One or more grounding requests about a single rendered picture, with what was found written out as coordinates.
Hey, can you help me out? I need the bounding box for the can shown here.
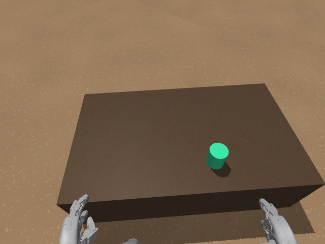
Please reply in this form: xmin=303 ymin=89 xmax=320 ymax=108
xmin=206 ymin=143 xmax=229 ymax=169

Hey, can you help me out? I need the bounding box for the right robot hand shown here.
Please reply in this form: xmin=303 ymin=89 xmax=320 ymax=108
xmin=259 ymin=198 xmax=298 ymax=244

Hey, can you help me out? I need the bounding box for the left robot hand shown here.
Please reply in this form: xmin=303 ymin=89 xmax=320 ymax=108
xmin=59 ymin=194 xmax=98 ymax=244

